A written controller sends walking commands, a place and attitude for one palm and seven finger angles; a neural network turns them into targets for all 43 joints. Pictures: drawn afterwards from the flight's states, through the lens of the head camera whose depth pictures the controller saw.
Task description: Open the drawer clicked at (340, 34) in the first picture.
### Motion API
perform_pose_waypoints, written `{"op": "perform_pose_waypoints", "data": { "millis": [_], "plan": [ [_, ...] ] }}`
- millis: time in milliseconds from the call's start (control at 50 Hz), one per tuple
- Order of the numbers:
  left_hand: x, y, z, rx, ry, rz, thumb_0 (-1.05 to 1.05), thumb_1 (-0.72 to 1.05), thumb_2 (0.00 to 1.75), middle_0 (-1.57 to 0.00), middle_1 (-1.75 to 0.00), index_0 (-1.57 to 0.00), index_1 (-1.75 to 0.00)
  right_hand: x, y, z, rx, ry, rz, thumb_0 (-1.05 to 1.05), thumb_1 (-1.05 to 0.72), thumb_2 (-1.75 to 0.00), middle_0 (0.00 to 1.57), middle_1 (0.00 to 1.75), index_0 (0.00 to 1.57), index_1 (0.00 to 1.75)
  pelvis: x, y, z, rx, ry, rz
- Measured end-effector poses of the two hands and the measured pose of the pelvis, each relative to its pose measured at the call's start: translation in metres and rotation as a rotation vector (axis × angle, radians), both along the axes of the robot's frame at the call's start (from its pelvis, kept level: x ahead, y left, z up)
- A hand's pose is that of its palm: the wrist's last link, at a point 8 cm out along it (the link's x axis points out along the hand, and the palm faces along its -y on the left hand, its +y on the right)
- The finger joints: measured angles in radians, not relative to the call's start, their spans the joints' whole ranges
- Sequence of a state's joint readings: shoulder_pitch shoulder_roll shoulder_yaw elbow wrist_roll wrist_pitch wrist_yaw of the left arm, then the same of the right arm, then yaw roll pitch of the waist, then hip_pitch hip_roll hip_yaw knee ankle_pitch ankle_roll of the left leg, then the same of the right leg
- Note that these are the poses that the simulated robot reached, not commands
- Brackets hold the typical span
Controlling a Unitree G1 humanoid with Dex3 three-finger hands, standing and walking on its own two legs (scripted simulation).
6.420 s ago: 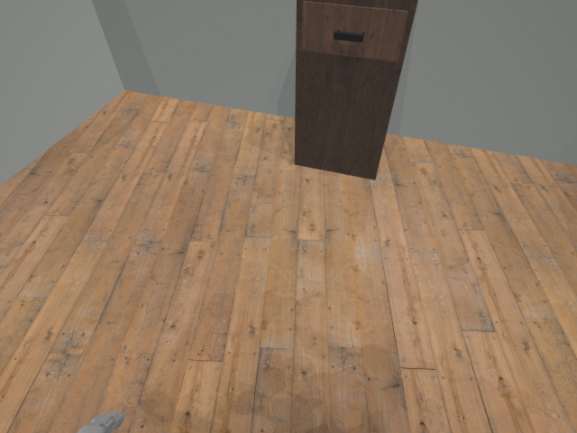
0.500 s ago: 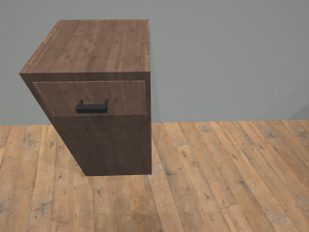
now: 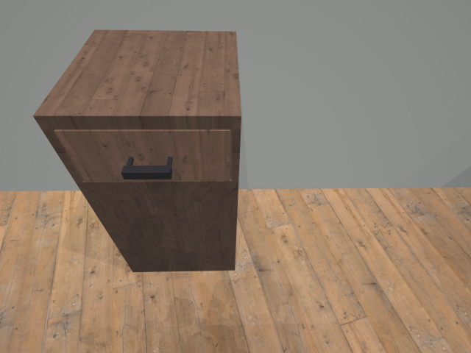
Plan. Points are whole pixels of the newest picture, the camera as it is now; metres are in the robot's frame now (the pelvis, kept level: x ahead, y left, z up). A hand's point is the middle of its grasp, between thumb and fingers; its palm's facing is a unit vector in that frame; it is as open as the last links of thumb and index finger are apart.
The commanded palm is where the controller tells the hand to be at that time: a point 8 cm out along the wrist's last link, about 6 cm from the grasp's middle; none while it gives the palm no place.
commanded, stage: come to a stop and stand still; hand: left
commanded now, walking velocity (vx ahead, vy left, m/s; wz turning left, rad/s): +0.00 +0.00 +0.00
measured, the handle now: (148, 166) +0.53 +0.25 -0.05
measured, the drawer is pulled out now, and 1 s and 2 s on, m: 0.00 0.00 0.00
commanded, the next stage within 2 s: look again from close up in 0.32 s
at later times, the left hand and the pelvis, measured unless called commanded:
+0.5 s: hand out of the picture +0.00 +0.17 -0.18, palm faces +0.02 -0.98 -0.20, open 7.4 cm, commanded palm none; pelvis +0.01 +0.01 +0.00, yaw +0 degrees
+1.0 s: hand out of the picture +0.01 +0.18 -0.18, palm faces +0.01 -0.98 -0.20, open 7.4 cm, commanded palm none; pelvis +0.00 +0.00 -0.01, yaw -1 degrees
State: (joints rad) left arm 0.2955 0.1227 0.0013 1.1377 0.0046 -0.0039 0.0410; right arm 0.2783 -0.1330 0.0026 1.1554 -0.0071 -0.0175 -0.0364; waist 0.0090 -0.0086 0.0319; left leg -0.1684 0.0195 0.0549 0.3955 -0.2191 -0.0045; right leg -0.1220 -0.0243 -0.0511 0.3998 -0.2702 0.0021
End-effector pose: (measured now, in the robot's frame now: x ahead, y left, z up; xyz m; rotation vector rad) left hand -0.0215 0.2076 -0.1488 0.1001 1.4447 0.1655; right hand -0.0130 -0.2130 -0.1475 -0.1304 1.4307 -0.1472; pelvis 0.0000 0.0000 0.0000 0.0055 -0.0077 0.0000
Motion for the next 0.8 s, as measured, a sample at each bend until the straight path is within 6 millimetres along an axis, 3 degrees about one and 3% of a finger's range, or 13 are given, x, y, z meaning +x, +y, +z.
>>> {"op": "perform_pose_waypoints", "data": {
  "millis": [420,800],
  "plan": [
    [0.019,0.009,0.003,0.020,-0.012,-0.007,0.00,0.90,0.90,-0.20,-0.30,-0.19,-0.30,0.014,0.002,-0.001,0.004,-0.002,0.005,0.01,-0.91,-0.89,0.20,0.30,0.20,0.30,0.014,0.003,0.000,0.004,-0.002,0.001],
    [0.039,0.029,0.001,0.065,-0.101,-0.058,0.01,0.90,0.90,-0.20,-0.30,-0.19,-0.30,0.025,0.002,-0.012,0.006,-0.088,0.025,0.02,-0.93,-0.89,0.20,0.30,0.20,0.30,0.007,0.011,-0.011,0.002,-0.016,-0.009]
  ]
}}
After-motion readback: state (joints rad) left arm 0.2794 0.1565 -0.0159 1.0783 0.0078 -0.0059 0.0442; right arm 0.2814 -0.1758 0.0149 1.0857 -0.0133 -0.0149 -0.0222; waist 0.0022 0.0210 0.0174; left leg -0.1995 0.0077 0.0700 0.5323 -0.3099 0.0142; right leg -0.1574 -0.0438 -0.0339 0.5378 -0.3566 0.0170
